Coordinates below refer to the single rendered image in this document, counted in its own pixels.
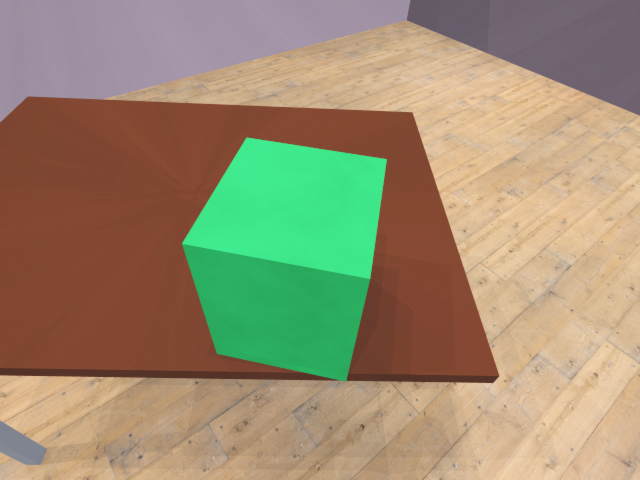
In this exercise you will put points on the table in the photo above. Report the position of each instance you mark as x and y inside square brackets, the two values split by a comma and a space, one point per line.
[97, 197]

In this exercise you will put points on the carton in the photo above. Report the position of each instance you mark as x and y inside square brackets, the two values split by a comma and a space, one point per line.
[281, 255]

